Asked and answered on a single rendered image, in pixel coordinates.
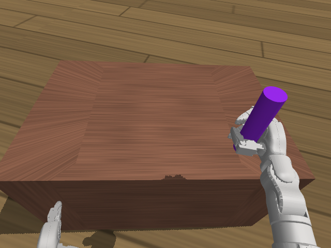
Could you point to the left robot hand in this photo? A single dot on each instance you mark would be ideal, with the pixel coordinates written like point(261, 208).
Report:
point(51, 231)

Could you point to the can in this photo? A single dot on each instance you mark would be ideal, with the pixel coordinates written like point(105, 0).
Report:
point(268, 105)

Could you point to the right robot hand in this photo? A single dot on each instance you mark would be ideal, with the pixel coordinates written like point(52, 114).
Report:
point(272, 141)

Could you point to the right robot arm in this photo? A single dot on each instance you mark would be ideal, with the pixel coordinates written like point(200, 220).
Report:
point(287, 211)

